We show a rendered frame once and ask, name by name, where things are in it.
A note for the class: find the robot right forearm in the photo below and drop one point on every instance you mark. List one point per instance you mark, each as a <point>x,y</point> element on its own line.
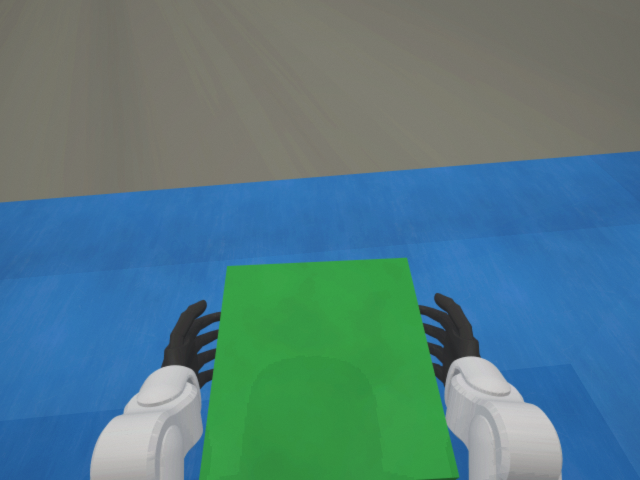
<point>507,438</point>

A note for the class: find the robot left forearm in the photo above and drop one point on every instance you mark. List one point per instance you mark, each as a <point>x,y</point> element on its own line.
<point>160,424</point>

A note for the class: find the left robot hand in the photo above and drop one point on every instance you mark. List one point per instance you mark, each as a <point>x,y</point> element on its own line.
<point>185,344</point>

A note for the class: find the right robot hand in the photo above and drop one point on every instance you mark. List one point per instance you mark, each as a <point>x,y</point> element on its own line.
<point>458,340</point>

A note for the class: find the carton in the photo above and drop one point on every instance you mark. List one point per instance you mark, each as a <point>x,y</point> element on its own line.
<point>322,372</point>

